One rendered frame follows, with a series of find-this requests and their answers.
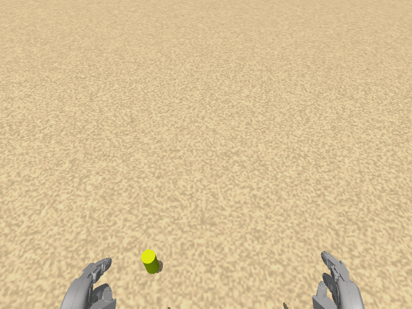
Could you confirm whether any right robot hand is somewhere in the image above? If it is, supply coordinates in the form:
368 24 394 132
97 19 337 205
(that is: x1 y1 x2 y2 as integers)
312 251 365 309

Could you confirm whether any can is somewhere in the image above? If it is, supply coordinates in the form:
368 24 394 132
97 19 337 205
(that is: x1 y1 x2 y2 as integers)
141 249 159 274

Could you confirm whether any left robot hand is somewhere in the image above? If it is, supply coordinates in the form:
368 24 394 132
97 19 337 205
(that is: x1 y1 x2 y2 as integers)
60 257 117 309

